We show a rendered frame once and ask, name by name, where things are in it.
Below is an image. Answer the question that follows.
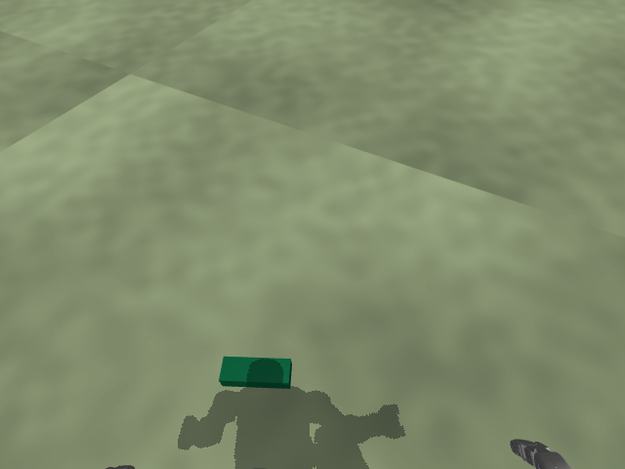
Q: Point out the carton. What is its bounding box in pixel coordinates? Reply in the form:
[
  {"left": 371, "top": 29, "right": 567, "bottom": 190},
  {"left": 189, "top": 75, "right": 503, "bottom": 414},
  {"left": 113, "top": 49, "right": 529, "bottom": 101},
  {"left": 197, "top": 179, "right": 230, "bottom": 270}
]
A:
[{"left": 219, "top": 357, "right": 292, "bottom": 389}]

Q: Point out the right robot hand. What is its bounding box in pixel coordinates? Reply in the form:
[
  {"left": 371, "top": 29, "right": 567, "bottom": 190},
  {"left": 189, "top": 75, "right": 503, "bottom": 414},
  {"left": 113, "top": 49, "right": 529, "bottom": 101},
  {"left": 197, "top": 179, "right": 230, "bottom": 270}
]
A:
[{"left": 510, "top": 439, "right": 571, "bottom": 469}]

